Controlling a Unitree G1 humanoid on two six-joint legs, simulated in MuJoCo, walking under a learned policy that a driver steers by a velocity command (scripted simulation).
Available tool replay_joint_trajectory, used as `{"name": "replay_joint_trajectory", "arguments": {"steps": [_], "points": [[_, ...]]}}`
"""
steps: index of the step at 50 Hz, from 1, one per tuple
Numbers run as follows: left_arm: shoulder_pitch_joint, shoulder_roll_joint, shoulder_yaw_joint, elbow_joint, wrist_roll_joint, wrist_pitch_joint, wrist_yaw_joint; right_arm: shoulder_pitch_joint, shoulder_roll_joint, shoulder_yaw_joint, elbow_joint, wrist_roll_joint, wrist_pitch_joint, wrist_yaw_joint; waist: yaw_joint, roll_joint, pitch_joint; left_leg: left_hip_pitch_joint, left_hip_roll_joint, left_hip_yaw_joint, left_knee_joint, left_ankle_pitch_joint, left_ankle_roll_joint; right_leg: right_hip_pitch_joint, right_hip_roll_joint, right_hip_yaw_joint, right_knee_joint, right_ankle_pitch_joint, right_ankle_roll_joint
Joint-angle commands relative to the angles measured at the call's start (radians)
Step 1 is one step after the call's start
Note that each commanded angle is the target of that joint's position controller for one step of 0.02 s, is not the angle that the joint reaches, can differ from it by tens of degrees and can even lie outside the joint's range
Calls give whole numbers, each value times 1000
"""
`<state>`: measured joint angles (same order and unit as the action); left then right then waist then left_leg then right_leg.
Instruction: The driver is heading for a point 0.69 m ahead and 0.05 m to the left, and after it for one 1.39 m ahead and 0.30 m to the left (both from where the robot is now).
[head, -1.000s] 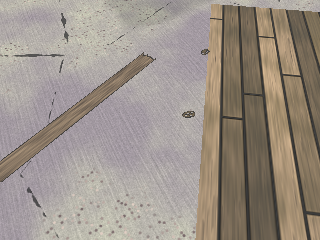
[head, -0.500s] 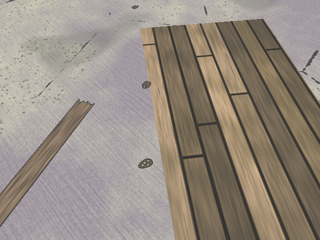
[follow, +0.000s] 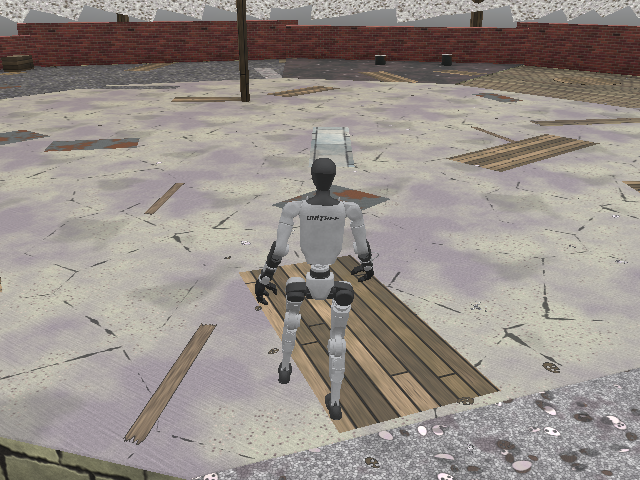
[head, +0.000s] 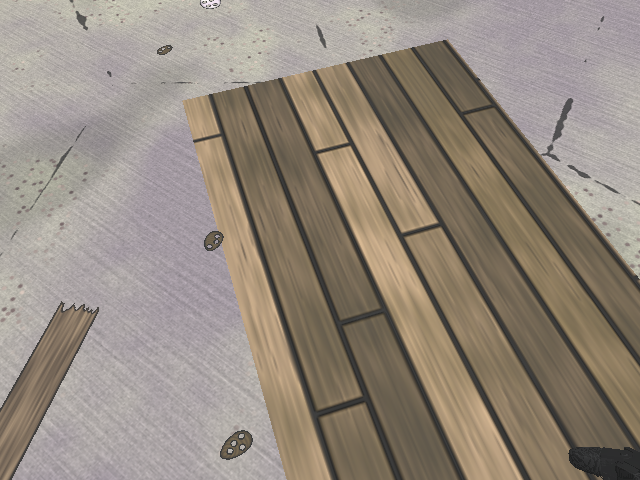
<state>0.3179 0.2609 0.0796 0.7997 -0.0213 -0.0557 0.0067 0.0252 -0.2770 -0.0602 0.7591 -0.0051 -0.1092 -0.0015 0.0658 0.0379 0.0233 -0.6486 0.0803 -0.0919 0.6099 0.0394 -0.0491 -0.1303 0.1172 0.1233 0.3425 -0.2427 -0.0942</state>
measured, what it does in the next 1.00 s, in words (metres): walks ahead: left foot, then right foot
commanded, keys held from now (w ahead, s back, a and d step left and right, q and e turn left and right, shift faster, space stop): w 0.72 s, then w+q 0.12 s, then q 0.16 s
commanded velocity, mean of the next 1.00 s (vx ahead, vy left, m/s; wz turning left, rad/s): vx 0.48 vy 0.00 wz -0.04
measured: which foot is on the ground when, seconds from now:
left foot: up 0.00-0.12, down 0.14-0.64, up 0.66-1.00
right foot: down 0.00-0.16, up 0.18-0.62, down 0.64-1.00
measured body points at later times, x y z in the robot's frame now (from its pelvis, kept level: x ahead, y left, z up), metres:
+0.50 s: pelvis +0.28 +0.04 +0.00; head +0.31 +0.04 +0.45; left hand +0.50 +0.26 -0.09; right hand +0.26 -0.24 -0.13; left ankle +0.23 +0.14 -0.75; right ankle +0.43 -0.14 -0.70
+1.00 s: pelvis +0.54 -0.04 +0.00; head +0.57 -0.04 +0.45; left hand +0.59 +0.24 -0.12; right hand +0.70 -0.29 -0.11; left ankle +0.71 +0.12 -0.69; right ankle +0.48 -0.12 -0.75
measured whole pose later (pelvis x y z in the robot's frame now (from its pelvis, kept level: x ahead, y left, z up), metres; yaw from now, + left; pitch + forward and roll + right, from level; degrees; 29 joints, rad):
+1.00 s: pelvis +0.54 -0.04 +0.00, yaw +1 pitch +2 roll -2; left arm 0.30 0.26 0.06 0.85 0.02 -0.08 0.01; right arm 0.16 -0.28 -0.06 0.78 0.01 -0.05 0.02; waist 0.05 0.05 0.02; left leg -0.69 0.09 -0.05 0.72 0.06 -0.01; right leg -0.05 0.05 -0.14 0.25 -0.23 -0.05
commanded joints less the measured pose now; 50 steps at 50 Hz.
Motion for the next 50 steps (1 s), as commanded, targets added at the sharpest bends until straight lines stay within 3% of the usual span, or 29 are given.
{"name": "replay_joint_trajectory", "arguments": {"steps": [1, 3, 5, 6, 7, 8, 9, 10, 11, 12, 13, 16, 18, 23, 26, 28, 30, 31, 32, 33, 34, 35, 36, 37, 38, 41, 45, 47, 50], "points": [[52, 140, 33, -33, -4, -9, 7, -95, -63, -7, -85, 8, -22, 15, 22, -127, -22, 127, -53, 50, -88, 79, 17, -46, -236, 156, -59, 214, -122], [71, 140, 31, -23, 2, -5, 10, -100, -86, -13, -95, 7, -32, 25, 16, -136, -19, 115, -55, 46, -123, 5, 46, 42, -276, 203, -7, 237, -114], [62, 152, 34, -24, 7, 1, 12, -47, -107, -20, -89, 7, -41, 27, -20, -163, -26, 176, -70, 68, -152, -79, 83, 90, -292, 225, 53, 358, -98], [44, 142, 29, -31, 8, 3, 11, 44, -131, -33, -64, 2, -45, 24, -69, -160, -73, 303, -85, 86, -184, -71, 113, 90, -253, 201, 144, 496, -78], [22, 113, 15, -49, 16, 0, 7, 188, -170, -47, -41, -12, -48, 19, -138, -128, -194, 539, 6, 5, -139, -27, 173, 5, -203, 155, 342, 492, -49], [124, 61, -3, -57, 12, -14, 6, 345, -250, -71, -18, -22, -42, 14, -143, 62, -358, 925, 210, -318, -123, -75, 314, -311, -74, 49, 691, 219, 26], [176, 57, -13, -45, -6, -26, 0, 416, -225, -71, 28, 2, -27, 23, -144, 272, -395, 1040, 327, -655, -263, -294, 397, -555, -14, 30, 908, -326, 63], [93, 140, 3, -53, -18, -32, -5, 374, -151, -50, 13, 22, -21, 23, -162, 142, -247, 945, 300, -615, -298, -480, 351, -667, -78, 75, 989, -299, 56], [-11, 147, 3, -79, -13, -33, -8, 305, -116, -37, -4, 15, -10, 20, -156, 50, -136, 806, 260, -478, -317, -475, 310, -681, -126, 31, 985, -215, 52], [-71, 135, 2, -97, 5, -35, -9, 249, -98, -27, -11, 4, -4, 23, -127, -2, -49, 659, 219, -384, -353, -384, 296, -660, -164, -6, 916, -153, 51], [-75, 126, 6, -98, 17, -32, -8, 218, -76, -19, -16, -3, -6, 24, -96, 8, -28, 576, 187, -322, -378, -299, 285, -611, -199, -10, 847, -108, 52], [-38, 75, -4, -92, 15, -22, -4, 217, -90, -19, 0, 2, -13, 23, -63, 61, -33, 483, 138, -188, -433, -106, 286, -527, -226, -48, 725, -54, 68], [-96, 58, -13, -114, 20, -23, -2, 237, -126, -30, 13, 7, -13, 15, -71, 43, -30, 481, 136, -127, -454, -2, 293, -542, -235, -66, 611, 28, 86], [-254, 36, -28, -147, 11, -33, -16, 307, -150, -35, 43, 25, 4, 6, -127, 35, -11, 484, 90, -4, -459, 9, 247, -453, -196, -108, 305, 290, 98], [-330, 48, -25, -175, 3, -34, -28, 364, -155, -33, 72, 30, 18, 9, -153, 39, 14, 560, 128, -22, -434, -19, 242, -458, -178, -111, 228, 282, 85], [-356, 63, -21, -193, 1, -40, -39, 373, -166, -36, 83, 32, 30, 6, -145, 48, 22, 622, 160, -39, -399, 8, 230, -459, -170, -111, 188, 217, 62], [-302, 92, -9, -185, 4, -46, -43, 355, -185, -41, 86, 33, 41, 1, -97, 61, -7, 654, 168, -33, -321, 147, 207, -358, -145, -131, 145, 162, 32], [-202, 120, 8, -155, 9, -46, -39, 342, -181, -38, 84, 34, 45, -2, -41, 50, -67, 640, 133, 5, -204, 292, 185, -207, -120, -156, 112, 169, 8], [-42, 175, 32, -113, 17, -45, -31, 338, -150, -24, 73, 24, 45, -4, 27, 23, -180, 538, 82, 50, -2, 282, 151, 43, -167, -111, 140, 202, -33], [106, 276, 55, -95, 38, -40, -22, 398, -66, 5, 37, 6, 30, -3, 44, -163, -345, 189, -32, 120, 380, -50, 85, 437, -422, 242, 158, 195, -159], [149, 264, 50, -75, 22, -32, -27, 441, -38, 18, 45, 11, 9, 3, 36, -319, -428, -35, -120, 26, 580, -633, 67, 546, -524, 573, 20, 40, -245], [110, 192, 27, -77, 11, -30, -27, 358, -134, -8, 35, 36, -2, 10, 47, -221, -295, -146, -58, -15, 670, -602, 77, 457, -485, 499, -12, -69, -202], [36, 165, 16, -87, 8, -29, -26, 285, -148, -11, 14, 41, -6, 12, 27, -171, -177, -165, -12, 16, 650, -501, 86, 313, -449, 367, -37, -37, -167], [-32, 135, 6, -96, 16, -28, -28, 255, -137, -11, 15, 32, -2, 9, -3, -113, -111, -126, 22, 30, 602, -423, 81, 180, -411, 269, -72, 24, -149], [-77, 108, -2, -100, 25, -32, -31, 259, -127, -16, 20, 25, 11, 8, -36, -117, -67, -72, 50, 24, 554, -367, 76, 77, -379, 194, -114, 80, -135], [-105, 108, 4, -77, 32, -58, -33, 300, -76, -11, 33, 31, 49, 3, -83, -134, -40, 6, 61, 6, 514, -276, 55, -48, -356, 55, -197, 183, -135], [-106, 127, 9, -41, 44, -62, -13, 234, -63, -13, 5, 17, 52, 1, -89, -96, -4, -8, 26, -5, 316, -91, 31, -56, -327, -139, -179, 548, -104], [-116, 138, 8, -37, 40, -54, 0, 169, -38, -4, -17, 10, 46, 14, -66, -101, -2, 69, 5, 59, 157, 39, 35, -77, -293, -229, -163, 607, -74], [-70, 165, 14, -13, 28, -34, 18, 90, -34, -1, -67, 10, 48, 37, -30, -97, -16, 85, -15, 93, 45, 83, 46, 14, -328, -246, -117, 639, -68]]}}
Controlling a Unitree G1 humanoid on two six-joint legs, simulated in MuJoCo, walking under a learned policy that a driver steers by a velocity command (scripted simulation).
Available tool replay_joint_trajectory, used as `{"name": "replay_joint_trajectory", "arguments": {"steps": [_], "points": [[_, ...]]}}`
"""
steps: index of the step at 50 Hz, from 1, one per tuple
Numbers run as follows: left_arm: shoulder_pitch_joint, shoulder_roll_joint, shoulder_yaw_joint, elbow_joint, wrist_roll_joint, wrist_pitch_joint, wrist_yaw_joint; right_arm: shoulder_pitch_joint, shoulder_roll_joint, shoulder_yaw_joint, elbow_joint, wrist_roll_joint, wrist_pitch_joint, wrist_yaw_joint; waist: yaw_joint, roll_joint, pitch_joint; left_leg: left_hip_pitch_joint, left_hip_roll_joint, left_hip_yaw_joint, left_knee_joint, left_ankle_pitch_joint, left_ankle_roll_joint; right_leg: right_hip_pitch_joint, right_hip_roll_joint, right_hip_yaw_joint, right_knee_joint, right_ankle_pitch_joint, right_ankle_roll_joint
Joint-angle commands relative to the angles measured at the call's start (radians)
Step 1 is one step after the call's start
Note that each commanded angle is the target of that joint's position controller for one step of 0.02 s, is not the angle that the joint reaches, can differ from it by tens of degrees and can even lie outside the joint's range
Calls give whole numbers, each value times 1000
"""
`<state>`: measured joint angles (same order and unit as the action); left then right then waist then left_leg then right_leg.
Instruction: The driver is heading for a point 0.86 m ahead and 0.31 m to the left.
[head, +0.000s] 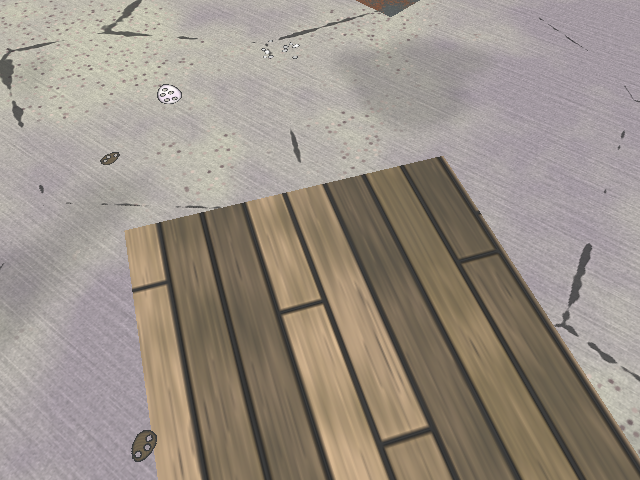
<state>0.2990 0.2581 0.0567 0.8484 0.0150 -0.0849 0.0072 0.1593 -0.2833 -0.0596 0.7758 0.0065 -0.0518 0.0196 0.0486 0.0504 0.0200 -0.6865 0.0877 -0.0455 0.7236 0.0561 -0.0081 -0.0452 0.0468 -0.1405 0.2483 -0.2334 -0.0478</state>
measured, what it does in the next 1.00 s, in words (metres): walks ahead, turning left: left foot, then right foot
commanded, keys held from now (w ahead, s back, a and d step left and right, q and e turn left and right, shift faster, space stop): q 0.84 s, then no key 0.16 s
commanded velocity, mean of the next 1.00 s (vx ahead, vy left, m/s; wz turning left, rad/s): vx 0.06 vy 0.00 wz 0.52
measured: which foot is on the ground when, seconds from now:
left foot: up 0.00-0.12, down 0.14-0.58, up 0.60-0.98, down 1.00-1.00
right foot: down 0.00-0.14, up 0.16-0.56, down 0.58-1.00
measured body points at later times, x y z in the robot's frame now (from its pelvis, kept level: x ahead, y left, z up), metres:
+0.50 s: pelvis +0.13 +0.01 -0.01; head +0.17 +0.03 +0.44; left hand +0.21 +0.32 -0.12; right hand +0.36 -0.22 -0.10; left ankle +0.19 +0.11 -0.74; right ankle +0.22 -0.14 -0.72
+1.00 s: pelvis +0.14 +0.00 -0.01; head +0.16 +0.03 +0.44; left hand +0.09 +0.31 -0.12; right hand +0.44 -0.12 -0.09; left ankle +0.07 +0.10 -0.75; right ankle +0.22 -0.12 -0.74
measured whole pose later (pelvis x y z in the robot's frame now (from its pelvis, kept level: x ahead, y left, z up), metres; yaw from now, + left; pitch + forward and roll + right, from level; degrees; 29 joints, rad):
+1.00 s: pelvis +0.14 +0.00 -0.01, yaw +33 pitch +1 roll +0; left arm 0.18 0.30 0.07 0.73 -0.02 0.01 0.02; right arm 0.16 -0.29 -0.07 0.59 0.01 0.06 0.01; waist 0.03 -0.01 0.04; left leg -0.27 0.00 0.01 0.52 -0.25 -0.01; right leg -0.28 -0.11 -0.10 0.54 -0.28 0.04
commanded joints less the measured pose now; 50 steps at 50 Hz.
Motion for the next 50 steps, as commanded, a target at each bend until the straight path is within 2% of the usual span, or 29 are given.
{"name": "replay_joint_trajectory", "arguments": {"steps": [1, 4, 5, 6, 7, 8, 9, 10, 11, 12, 13, 14, 16, 20, 25, 28, 29, 30, 31, 32, 33, 34, 35, 38, 42, 46, 48, 49, 50], "points": [[-48, 176, 40, -57, -15, 6, 21, -53, -37, -5, -98, -2, -7, 24, -11, -113, -17, 111, -25, 49, -89, 29, 14, -27, -274, 19, 7, 639, -110], [-74, 200, 53, -62, -34, 39, 37, -23, -80, -25, -129, -9, -2, 44, -43, -134, -43, 140, -60, 83, -126, -137, 57, 56, -307, 22, 153, 765, -83], [-88, 203, 55, -69, -39, 49, 44, 43, -101, -37, -119, -9, -3, 47, -75, -131, -73, 215, -91, 103, -161, -155, 76, 55, -294, 13, 256, 815, -64], [-89, 189, 51, -75, -38, 57, 46, 145, -142, -59, -95, -10, -7, 40, -123, -89, -125, 358, -129, 110, -252, -55, 106, 23, -238, -16, 433, 768, -26], [-42, 162, 38, -93, -9, 51, 43, 213, -236, -85, -100, -15, -5, 17, -139, 60, -215, 603, 18, -102, -246, 387, 178, -172, -160, -32, 718, 437, 41], [74, 58, 3, -118, 32, 38, 23, 175, -310, -86, -130, -28, 0, 3, -32, 244, -329, 905, 272, -516, -200, 773, 402, -536, 40, 50, 1080, -476, 115], [49, 133, 11, -103, 4, 27, 4, 187, -242, -72, -155, -22, 7, 5, -101, 123, -485, 926, 284, -579, -264, 577, 444, -572, 16, 254, 1178, -465, 103], [-37, 163, 20, -128, -28, 31, 0, 115, -200, -63, -176, -15, 11, 5, -104, 58, -373, 836, 233, -471, -293, 411, 397, -631, -22, 255, 1164, -379, 89], [-80, 155, 20, -132, -22, 39, 9, 67, -162, -53, -179, 3, 20, -1, -85, -27, -265, 712, 180, -392, -323, 256, 337, -651, -58, 240, 1093, -303, 89], [-105, 157, 24, -132, -10, 53, 22, 32, -140, -45, -186, 9, 32, -9, -66, -46, -193, 582, 147, -352, -357, 146, 304, -625, -82, 237, 1017, -255, 92], [-101, 160, 28, -139, -8, 67, 26, 10, -139, -43, -195, 0, 39, -14, -37, -18, -159, 474, 114, -329, -387, 79, 286, -558, -87, 235, 954, -227, 92], [-89, 147, 27, -140, -6, 75, 28, -4, -149, -47, -204, -11, 45, -16, -22, 11, -146, 413, 89, -313, -403, 62, 277, -514, -72, 220, 899, -204, 96], [-76, 119, 20, -136, -4, 78, 34, -1, -168, -57, -211, -18, 49, -27, -19, 43, -159, 384, 67, -291, -403, 87, 274, -476, -54, 209, 788, -183, 112], [-116, 113, 17, -143, -7, 83, 38, -4, -185, -66, -224, -4, 66, -50, -39, 61, -185, 372, 42, -323, -404, -140, 241, -441, -40, 231, 647, -89, 129], [-154, 122, 23, -163, -17, 65, 24, 4, -178, -66, -235, -6, 86, -51, -66, 116, -151, 388, 29, -417, -396, -303, 211, -388, -19, 240, 473, -94, 112], [-90, 129, 35, -147, -22, 48, 10, -10, -168, -64, -243, 9, 98, -52, -26, 122, -143, 381, -5, -441, -335, -269, 171, -242, -14, 213, 211, 6, 71], [-58, 172, 50, -142, -11, 47, 11, 13, -142, -56, -243, 13, 99, -54, -24, 71, -149, 310, -52, -401, -265, -349, 126, -136, -110, 272, 134, 45, 35], [-73, 258, 68, -157, 12, 56, 17, 46, -91, -45, -252, 9, 98, -51, -64, -167, -133, 146, -177, -224, -42, -557, 62, -55, -338, 490, 72, 114, -68], [-85, 268, 73, -158, 45, 60, 12, 18, -146, -63, -282, 6, 81, -46, -60, -366, -93, 35, -236, -99, 193, -684, 16, -137, -464, 684, 23, 245, -208], [-147, 210, 58, -192, 37, 56, 18, 45, -208, -83, -257, -2, 76, -41, -72, -267, -87, 40, -179, -126, 354, -623, -12, -148, -449, 619, 44, 280, -215], [-191, 165, 48, -202, 20, 57, 24, 71, -211, -90, -224, 5, 84, -41, -86, -201, -77, 47, -172, -110, 416, -560, -28, -154, -378, 499, 71, 286, -162], [-211, 146, 42, -211, 5, 60, 28, 94, -183, -86, -200, 4, 96, -47, -89, -173, -73, 38, -166, -92, 474, -512, -46, -134, -323, 420, 90, 276, -124], [-209, 136, 37, -212, -6, 64, 31, 97, -158, -79, -198, 4, 106, -46, -78, -173, -58, 18, -160, -83, 527, -482, -63, -126, -312, 377, 94, 318, -126], [-158, 147, 39, -205, 2, 80, 41, 20, -111, -59, -234, 20, 111, -40, -34, -207, -47, 4, -127, -9, 433, -425, -92, -69, -281, 274, 83, 343, -142], [-124, 200, 61, -197, -2, 94, 41, -40, -83, -41, -273, 13, 107, -24, 5, -244, -85, 103, -72, 34, 213, -458, -95, -13, -329, 235, 95, 369, -163], [-129, 225, 68, -184, -25, 92, 19, -15, -94, -42, -268, 10, 109, -14, -3, -259, -99, 279, -94, 85, -6, -459, -51, -55, -348, 227, 125, 408, -167], [-158, 217, 62, -177, -46, 92, 15, 53, -85, -45, -236, 7, 107, -10, -50, -239, -99, 413, -115, 107, -252, -289, -2, -90, -330, 204, 188, 396, -131], [-120, 186, 51, -154, -50, 88, 12, 74, -97, -48, -226, 4, 106, -12, -58, -200, -102, 529, -116, 86, -377, -166, 28, -151, -303, 174, 232, 333, -76], [-78, 128, 32, -148, -18, 80, 5, 93, -150, -58, -231, 3, 104, -22, -39, -39, -157, 710, 19, -92, -378, 89, 64, -282, -234, 98, 373, 110, 18]]}}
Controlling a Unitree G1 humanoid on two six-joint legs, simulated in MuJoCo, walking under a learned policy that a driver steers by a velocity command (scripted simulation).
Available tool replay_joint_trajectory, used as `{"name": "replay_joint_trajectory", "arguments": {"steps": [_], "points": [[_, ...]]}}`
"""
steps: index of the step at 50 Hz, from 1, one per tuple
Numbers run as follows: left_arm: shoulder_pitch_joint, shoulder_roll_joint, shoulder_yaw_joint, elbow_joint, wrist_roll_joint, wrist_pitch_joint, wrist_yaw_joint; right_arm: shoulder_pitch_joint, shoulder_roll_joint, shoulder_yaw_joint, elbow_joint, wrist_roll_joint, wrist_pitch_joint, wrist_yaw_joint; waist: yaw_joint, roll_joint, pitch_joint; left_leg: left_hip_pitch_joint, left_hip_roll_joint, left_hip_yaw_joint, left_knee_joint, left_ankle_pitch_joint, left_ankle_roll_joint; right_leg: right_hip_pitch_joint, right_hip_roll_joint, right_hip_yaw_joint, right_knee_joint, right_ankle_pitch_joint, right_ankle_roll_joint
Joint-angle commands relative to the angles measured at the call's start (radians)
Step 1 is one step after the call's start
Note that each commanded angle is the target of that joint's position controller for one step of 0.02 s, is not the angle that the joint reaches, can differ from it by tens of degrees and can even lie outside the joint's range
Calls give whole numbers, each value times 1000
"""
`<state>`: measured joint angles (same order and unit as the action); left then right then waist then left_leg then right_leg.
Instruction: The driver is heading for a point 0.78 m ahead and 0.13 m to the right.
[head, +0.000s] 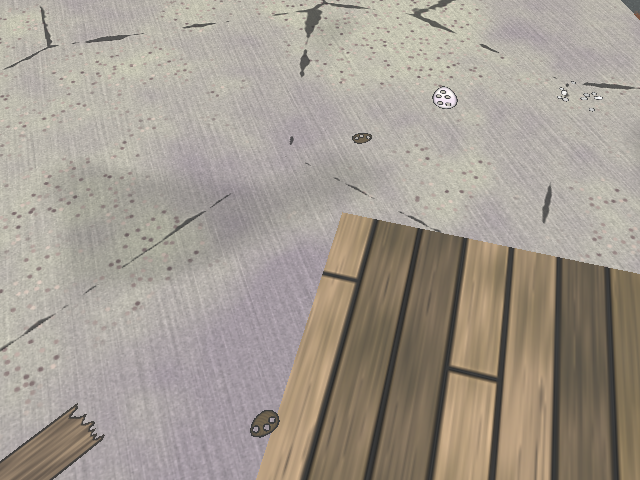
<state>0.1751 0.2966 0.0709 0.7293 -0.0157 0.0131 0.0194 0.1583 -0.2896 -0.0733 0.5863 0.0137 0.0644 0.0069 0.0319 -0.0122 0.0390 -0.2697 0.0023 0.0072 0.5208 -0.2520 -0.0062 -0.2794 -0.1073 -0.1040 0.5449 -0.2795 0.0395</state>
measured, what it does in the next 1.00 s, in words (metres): steps on the spot: right foot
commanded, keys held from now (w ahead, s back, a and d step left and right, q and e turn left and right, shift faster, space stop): no key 0.86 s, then w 0.14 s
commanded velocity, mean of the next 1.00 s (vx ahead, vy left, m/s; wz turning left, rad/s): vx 0.02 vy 0.00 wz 0.07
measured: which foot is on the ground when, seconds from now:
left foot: down 0.00-1.00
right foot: down 0.00-0.00, up 0.02-0.30, down 0.32-1.00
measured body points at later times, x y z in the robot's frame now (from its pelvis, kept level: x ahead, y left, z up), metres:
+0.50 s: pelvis -0.01 +0.01 +0.00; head +0.00 +0.00 +0.45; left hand +0.09 +0.28 -0.11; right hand +0.14 -0.23 -0.11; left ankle +0.00 +0.12 -0.73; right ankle -0.01 -0.13 -0.73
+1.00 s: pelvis +0.01 +0.00 +0.00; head +0.01 +0.00 +0.45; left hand +0.05 +0.26 -0.14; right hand +0.08 -0.26 -0.14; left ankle -0.01 +0.12 -0.73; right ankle -0.01 -0.13 -0.73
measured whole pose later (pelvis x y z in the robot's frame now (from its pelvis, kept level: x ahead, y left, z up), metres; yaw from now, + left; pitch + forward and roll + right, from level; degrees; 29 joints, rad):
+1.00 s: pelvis +0.01 +0.00 +0.00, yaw +2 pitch -1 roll +0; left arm 0.27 0.24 0.03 0.95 -0.02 -0.02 0.04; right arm 0.23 -0.23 -0.05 0.98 0.02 -0.01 -0.03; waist 0.00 0.00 0.00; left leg -0.24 -0.02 -0.03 0.60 -0.41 0.03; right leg -0.20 -0.01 0.00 0.58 -0.40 -0.02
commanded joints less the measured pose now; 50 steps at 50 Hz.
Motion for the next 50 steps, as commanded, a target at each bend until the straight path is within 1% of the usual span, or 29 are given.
{"name": "replay_joint_trajectory", "arguments": {"steps": [1, 2, 3, 4, 5, 6, 8, 10, 11, 13, 14, 15, 16, 17, 18, 19, 20, 21, 23, 26, 31, 43, 44, 45, 46, 47, 48, 49, 50], "points": [[36, 33, -8, -66, 55, -28, -17, 51, -225, -51, -67, -24, -14, -19, 6, 308, -170, 333, 336, -391, -138, 670, 219, -262, 32, -2, 255, -298, 24], [-52, 104, 15, -73, 37, -25, -4, 81, -157, -35, -57, -50, -33, -12, -82, 224, -193, 229, 373, -404, -156, 594, 327, -258, 29, 105, 398, -383, 43], [-57, 132, 25, -66, 14, -17, -1, 52, -133, -22, -41, -53, -50, -9, -62, 185, -154, 190, 320, -337, -171, 514, 306, -256, 23, 129, 469, -347, 41], [-37, 124, 29, -46, 11, -9, 4, 6, -130, -22, -32, -42, -59, -9, -42, 172, -130, 170, 265, -283, -176, 433, 260, -263, 22, 137, 478, -294, 39], [-22, 129, 33, -31, 17, 1, 11, -29, -122, -17, -31, -29, -65, -10, -34, 173, -108, 153, 243, -257, -179, 418, 234, -264, 20, 145, 476, -243, 45], [-4, 126, 35, -21, 21, 6, 13, -51, -114, -12, -25, -25, -67, -13, -20, 168, -100, 113, 227, -229, -178, 468, 229, -226, 27, 145, 488, -194, 52], [31, 94, 26, -7, 16, 6, 11, -70, -82, -1, -13, -28, -68, -17, -2, 155, -115, 95, 194, -183, -174, 475, 222, -162, 35, 134, 427, -133, 58], [10, 62, 11, -8, 15, 4, 8, -73, -73, 2, 1, -28, -65, -17, -20, 158, -111, 99, 179, -173, -164, 427, 217, -111, 35, 124, 289, -119, 55], [-8, 58, 6, -14, 16, 3, 7, -60, -79, 0, 12, -29, -63, -16, -34, 158, -109, 105, 187, -189, -161, 405, 225, -90, 39, 120, 234, -128, 52], [-7, 67, 5, -13, 13, 1, 4, -51, -84, 1, 31, -28, -59, -14, -42, 157, -107, 105, 201, -228, -158, 343, 236, -43, 47, 115, 131, -117, 44], [12, 65, 3, -5, 13, -1, 3, -62, -76, 6, 39, -24, -59, -13, -28, 149, -102, 90, 195, -235, -153, 297, 227, 0, 52, 110, 46, -60, 36], [38, 57, -1, 8, 19, -5, 0, -72, -64, 13, 49, -17, -59, -12, -3, 133, -93, 59, 176, -228, -147, 236, 200, 72, 59, 101, -88, 64, 21], [47, 72, -2, 12, 34, -8, -2, -41, -50, 18, 68, -17, -65, -10, -2, 97, -92, 22, 150, -220, -145, 164, 154, 149, 42, 132, -152, 206, 5], [53, 117, 2, 5, 41, -11, 1, -14, -40, 21, 80, -31, -72, -8, -25, 32, -95, -13, 101, -187, -113, 69, 104, 199, -24, 202, -149, 360, -20], [31, 174, 19, 27, 27, -12, 0, 27, -44, 15, 83, -36, -76, -4, -86, -102, -78, 2, 34, -115, -131, 1, 66, 131, -24, 183, -96, 255, -61], [12, 115, 9, 18, 21, -17, -7, -26, -65, 15, 91, -41, -73, -7, -39, -85, -62, 56, 15, -93, -100, -7, 38, 54, -4, 181, -124, 115, -76], [6, 85, -1, 23, 30, -23, -8, -53, -69, 10, 90, -34, -69, -10, -33, -75, -45, 66, 14, -88, -84, 0, 36, 24, 4, 179, -140, 57, -64], [-2, 82, -3, 26, 36, -29, -7, -59, -56, 11, 96, -30, -63, -17, -34, -69, -42, 71, 22, -92, -79, 20, 43, 14, 13, 172, -144, 55, -50], [10, 67, -10, 37, 33, -40, -4, -45, -48, 11, 109, -29, -53, -22, -31, -59, -35, 58, 24, -98, -81, 54, 50, 26, 22, 161, -134, 73, -37], [27, 66, -14, 52, 29, -41, 4, -31, -39, 10, 137, -27, -55, -24, -24, -20, -36, 50, 24, -98, -84, 69, 48, 41, 31, 153, -122, 75, -35], [30, 61, -18, 75, 27, -38, 11, -7, -38, 6, 191, -23, -60, -28, -22, 12, -32, 55, 24, -93, -85, 99, 36, 51, 39, 147, -118, 87, -40], [41, 43, -25, 160, 23, -35, 12, 24, -44, 5, 320, -17, -60, -43, -28, 14, -23, 87, 25, -83, -89, 151, 30, 59, 60, 130, -131, 119, -41], [61, 41, -24, 176, 20, -32, 14, 40, -42, 6, 337, -15, -59, -45, -28, 13, -43, 93, 12, -70, -88, 46, 34, 65, 74, 117, -132, 18, -46], [67, 52, -19, 183, 13, -29, 16, 50, -53, 0, 348, -8, -56, -46, -30, 8, -27, 68, -8, -54, -74, -148, 47, 44, 87, 112, -123, -149, -63], [65, 59, -16, 182, 7, -27, 19, 52, -59, -3, 350, -3, -57, -47, -32, 0, 14, 15, -13, -55, -69, -324, 61, 3, 83, 128, -127, -311, -84], [65, 60, -16, 178, 3, -31, 22, 47, -57, -2, 347, 0, -65, -48, -30, -3, 62, -41, -6, -69, -70, -425, 76, -32, 67, 157, -140, -420, -105], [79, 62, -16, 177, -2, -42, 22, 46, -49, 0, 345, 5, -79, -46, -26, -10, 95, -78, 3, -81, -65, -452, 86, -46, 46, 195, -153, -468, -126], [100, 70, -13, 183, -7, -56, 20, 42, -40, 2, 345, 9, -97, -41, -20, -23, 109, -108, 10, -85, -43, -423, 90, -33, 17, 241, -166, -477, -147], [128, 83, -8, 192, -10, -70, 17, 30, -31, 3, 343, 11, -115, -35, -10, -46, 106, -137, 8, -74, -3, -368, 87, 2, -19, 300, -188, -475, -172]]}}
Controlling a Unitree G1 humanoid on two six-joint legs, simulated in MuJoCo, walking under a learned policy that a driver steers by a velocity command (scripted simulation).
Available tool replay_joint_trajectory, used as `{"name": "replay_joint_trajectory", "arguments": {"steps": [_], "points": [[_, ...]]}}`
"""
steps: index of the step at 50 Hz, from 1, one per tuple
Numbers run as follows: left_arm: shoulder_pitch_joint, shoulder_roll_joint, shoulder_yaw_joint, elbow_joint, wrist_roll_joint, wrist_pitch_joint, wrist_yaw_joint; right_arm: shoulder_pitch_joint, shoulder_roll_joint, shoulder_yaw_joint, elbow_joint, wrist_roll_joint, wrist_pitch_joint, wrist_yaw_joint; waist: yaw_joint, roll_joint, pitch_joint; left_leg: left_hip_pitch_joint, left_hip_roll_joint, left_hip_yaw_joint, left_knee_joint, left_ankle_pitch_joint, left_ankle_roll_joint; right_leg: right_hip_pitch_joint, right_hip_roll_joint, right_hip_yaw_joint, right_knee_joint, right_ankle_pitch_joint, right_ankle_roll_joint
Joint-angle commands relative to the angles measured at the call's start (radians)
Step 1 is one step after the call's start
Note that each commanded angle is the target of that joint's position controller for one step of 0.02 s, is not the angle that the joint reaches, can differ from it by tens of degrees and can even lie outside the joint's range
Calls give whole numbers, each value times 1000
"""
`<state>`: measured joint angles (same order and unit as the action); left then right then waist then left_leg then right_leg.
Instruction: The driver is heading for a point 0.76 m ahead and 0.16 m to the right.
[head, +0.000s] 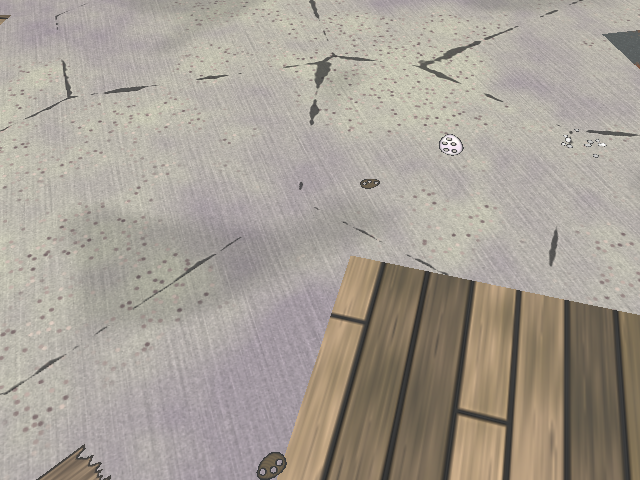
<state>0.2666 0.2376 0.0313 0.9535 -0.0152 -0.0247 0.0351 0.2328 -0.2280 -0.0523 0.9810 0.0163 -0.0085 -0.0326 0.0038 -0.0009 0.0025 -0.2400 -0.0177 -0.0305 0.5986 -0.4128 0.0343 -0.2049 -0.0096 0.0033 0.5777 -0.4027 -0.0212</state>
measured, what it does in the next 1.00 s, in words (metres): walks ahead: right foot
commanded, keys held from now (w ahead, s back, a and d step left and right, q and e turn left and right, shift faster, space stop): w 0.86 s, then w+e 0.14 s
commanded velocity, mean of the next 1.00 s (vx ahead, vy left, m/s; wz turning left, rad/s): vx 0.43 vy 0.00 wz -0.02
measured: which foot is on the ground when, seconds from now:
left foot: down 0.00-0.56, up 0.58-1.00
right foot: down 0.00-0.14, up 0.16-0.52, down 0.54-1.00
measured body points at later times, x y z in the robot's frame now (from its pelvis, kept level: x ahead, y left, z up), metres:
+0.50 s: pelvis +0.19 -0.01 -0.01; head +0.23 -0.01 +0.44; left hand +0.45 +0.20 -0.08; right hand +0.08 -0.26 -0.14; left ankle +0.00 +0.12 -0.73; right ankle +0.37 -0.13 -0.72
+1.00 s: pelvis +0.46 -0.03 +0.01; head +0.49 -0.02 +0.46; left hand +0.44 +0.24 -0.13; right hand +0.67 -0.27 -0.09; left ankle +0.66 +0.13 -0.69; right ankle +0.37 -0.12 -0.73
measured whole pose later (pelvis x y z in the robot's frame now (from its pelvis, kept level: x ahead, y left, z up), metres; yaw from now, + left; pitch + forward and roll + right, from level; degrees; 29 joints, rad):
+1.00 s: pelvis +0.46 -0.03 +0.01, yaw -2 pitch +2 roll -2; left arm 0.39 0.25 0.04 0.97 -0.02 -0.08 0.00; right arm 0.03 -0.25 -0.04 0.85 0.01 -0.09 0.01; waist 0.09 0.03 0.01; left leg -0.61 0.09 -0.05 0.54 0.08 -0.01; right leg 0.02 0.07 -0.01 0.22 -0.26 -0.05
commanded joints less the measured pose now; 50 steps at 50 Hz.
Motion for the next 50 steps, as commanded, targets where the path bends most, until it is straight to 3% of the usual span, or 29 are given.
{"name": "replay_joint_trajectory", "arguments": {"steps": [1, 3, 5, 6, 7, 8, 9, 10, 11, 12, 14, 16, 18, 20, 23, 25, 26, 27, 28, 29, 30, 31, 32, 33, 36, 40, 44, 48, 50], "points": [[66, 160, 39, -22, -12, -41, -2, -64, -79, -16, -57, 10, -59, 12, 26, -93, 131, -197, 15, -7, -26, -135, 39, -27, -166, 272, -264, -356, -141], [77, 191, 49, -16, -15, -49, -9, -80, -54, -11, -64, 15, -81, 28, 15, -170, 130, -200, 1, 51, 58, -8, 40, 0, -274, 429, -361, -344, -202], [1, 181, 45, -45, -17, -47, -16, -2, -56, -12, -31, 21, -91, 36, -44, -165, 134, -24, 5, 48, -71, 7, 71, -107, -244, 368, -326, -240, -176], [-84, 156, 37, -78, -19, -47, -19, 103, -81, -23, 15, 22, -95, 38, -99, -122, 121, 110, 16, 13, -147, 41, 83, -182, -172, 251, -243, -119, -124], [-147, 107, 23, -116, -17, -59, -22, 222, -151, -45, 61, 21, -98, 35, -135, 44, 101, 273, 111, -189, -236, 29, 130, -325, -47, 69, 10, 73, -47], [-157, 95, 21, -149, -8, -84, -21, 346, -260, -75, 90, 18, -98, 42, -166, 280, 42, 490, 296, -512, -342, 176, 228, -527, 48, -46, 334, 77, 12], [-148, 128, 30, -146, -16, -96, -23, 332, -189, -50, 79, -6, -104, 48, -144, 214, 35, 535, 369, -605, -344, 308, 269, -661, 40, 38, 536, -144, 7], [-117, 122, 29, -137, -34, -102, -32, 293, -140, -33, 67, -17, -109, 50, -106, 127, 51, 541, 366, -539, -321, 363, 259, -722, -4, 85, 640, -118, -20], [-115, 107, 25, -133, -40, -103, -40, 266, -121, -25, 55, -18, -109, 51, -86, 87, 50, 543, 345, -453, -325, 399, 237, -763, -37, 76, 671, -53, -39], [-145, 104, 26, -143, -32, -103, -46, 251, -108, -15, 54, -11, -103, 53, -78, 55, 78, 527, 328, -372, -344, 463, 211, -796, -69, 56, 645, 10, -45], [-176, 80, 24, -159, -15, -96, -62, 250, -70, 3, 58, -9, -83, 45, -63, 79, 79, 445, 271, -246, -388, 531, 166, -726, -101, 14, 551, 100, -32], [-225, 48, 10, -184, -7, -87, -76, 211, -86, 8, 38, -10, -71, 28, -55, 80, 99, 307, 226, -155, -443, 523, 159, -618, -89, -31, 389, 204, 4], [-322, 19, -7, -223, -4, -82, -79, 190, -132, 3, 24, -12, -72, 12, -66, 83, 127, 149, 181, -81, -495, 474, 144, -448, -51, -67, 171, 332, 23], [-360, 49, -3, -244, -10, -74, -75, 230, -174, -8, 37, -5, -82, 7, -66, 111, 134, 121, 206, -78, -541, 443, 142, -339, -25, -70, 61, 401, 17], [-361, 106, 15, -257, -16, -70, -74, 234, -175, -15, 48, 9, -84, 9, -31, 109, 133, 234, 253, -59, -492, 574, 116, -303, -17, -38, -34, 424, -28], [-239, 151, 41, -227, -13, -68, -70, 214, -192, -24, 41, -4, -70, 12, 45, 130, 24, 305, 255, -26, -311, 918, 85, -150, 24, -58, -17, 369, -69], [-83, 181, 63, -178, -16, -63, -65, 206, -182, -22, 35, -12, -58, 12, 119, 125, -68, 271, 220, 4, -124, 1019, 63, 35, 52, -79, -11, 343, -96], [86, 217, 79, -135, -15, -56, -57, 203, -161, -11, 17, -23, -52, 13, 187, 83, -170, 83, 181, 18, 139, 846, 36, 308, -44, 28, 12, 306, -137], [189, 316, 97, -104, 11, -55, -59, 348, -2, 31, 1, -22, -67, 25, 116, -221, -355, -271, -4, 31, 576, 244, -25, 642, -326, 532, -107, 20, -307], [169, 234, 72, -101, 8, -57, -66, 324, -43, 25, 19, -1, -96, 36, 122, -235, -378, -382, -33, -111, 739, -129, -6, 605, -370, 816, -323, -136, -320], [59, 186, 55, -111, 2, -65, -68, 202, -133, -1, -26, 30, -113, 40, 97, -177, -170, -481, 27, -96, 797, -74, 16, 436, -343, 681, -347, -151, -260], [-35, 158, 46, -130, 4, -72, -71, 127, -149, -3, -49, 33, -120, 34, 66, -85, -76, -457, 84, -71, 758, 27, 30, 266, -309, 533, -365, -46, -231], [-94, 134, 38, -135, 14, -79, -76, 99, -143, -9, -53, 20, -117, 25, 30, -34, -22, -407, 124, -55, 697, 98, 29, 122, -267, 410, -386, 84, -212], [-125, 115, 33, -134, 25, -86, -80, 125, -126, -13, -49, 8, -103, 19, -12, -62, -15, -333, 159, -64, 644, 144, 29, 34, -226, 321, -409, 155, -196], [-106, 110, 30, -104, 20, -95, -79, 139, -87, -12, -51, 0, -69, 13, -43, -77, 8, -290, 177, -45, 553, 177, 11, -69, -191, 214, -471, 212, -213], [-15, 160, 41, -69, 19, -92, -49, -32, -107, -20, -117, -17, -68, 12, -9, -36, 57, -451, 188, -41, 329, 373, -31, -8, -199, 176, -508, 264, -223], [64, 172, 41, -43, 5, -81, -32, -184, -84, -9, -162, -13, -84, 27, 43, -31, 70, -414, 144, 1, 82, 542, -43, 31, -169, 104, -501, 317, -188], [149, 180, 45, -12, -6, -59, -27, -305, -87, 0, -210, -3, -97, 48, 79, -27, 94, -410, 105, -4, -58, 512, -51, 137, -196, 135, -434, 331, -188], [157, 187, 51, -9, -9, -48, -22, -318, -106, -3, -226, 1, -108, 59, 65, -41, 88, -371, 93, -18, -115, 460, -41, 181, -220, 167, -382, 346, -176]]}}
